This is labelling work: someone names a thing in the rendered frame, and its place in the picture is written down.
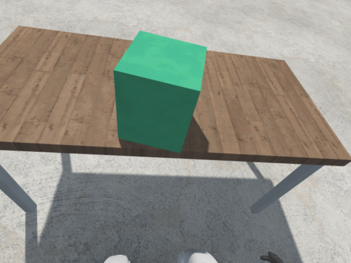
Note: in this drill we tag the right robot hand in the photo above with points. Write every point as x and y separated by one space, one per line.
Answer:
273 258

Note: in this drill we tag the table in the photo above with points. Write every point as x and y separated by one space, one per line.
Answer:
57 94

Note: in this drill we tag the robot right thigh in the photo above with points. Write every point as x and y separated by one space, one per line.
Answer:
195 256

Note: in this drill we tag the carton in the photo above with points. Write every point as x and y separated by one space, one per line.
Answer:
157 86

